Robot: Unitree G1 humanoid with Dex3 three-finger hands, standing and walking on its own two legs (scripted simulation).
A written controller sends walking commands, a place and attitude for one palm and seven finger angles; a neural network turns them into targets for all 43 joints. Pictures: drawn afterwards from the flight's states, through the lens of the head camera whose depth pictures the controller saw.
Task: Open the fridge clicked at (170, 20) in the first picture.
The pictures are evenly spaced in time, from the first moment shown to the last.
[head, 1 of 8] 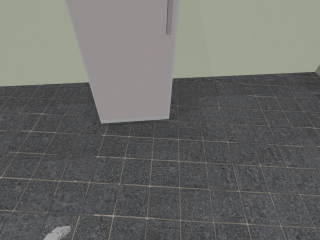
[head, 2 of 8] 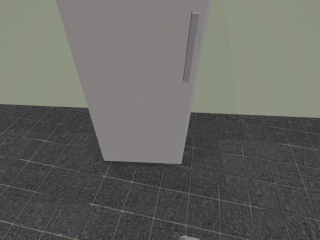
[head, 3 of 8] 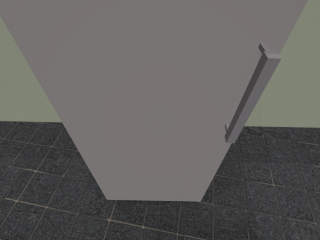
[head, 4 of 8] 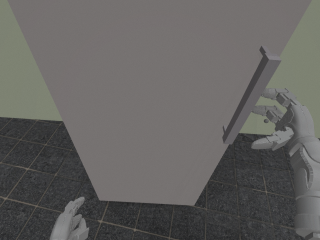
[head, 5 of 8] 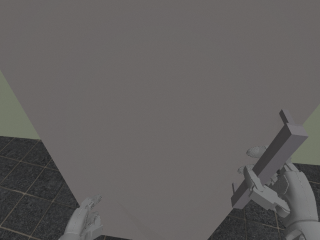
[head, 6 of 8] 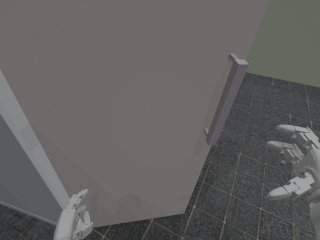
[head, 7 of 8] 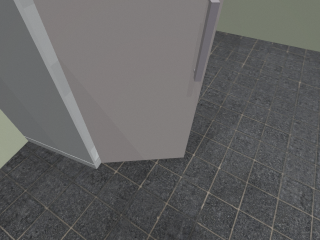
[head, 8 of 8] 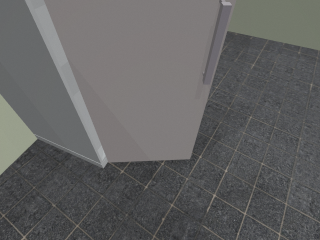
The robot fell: no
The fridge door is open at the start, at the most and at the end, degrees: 0 68 63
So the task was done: yes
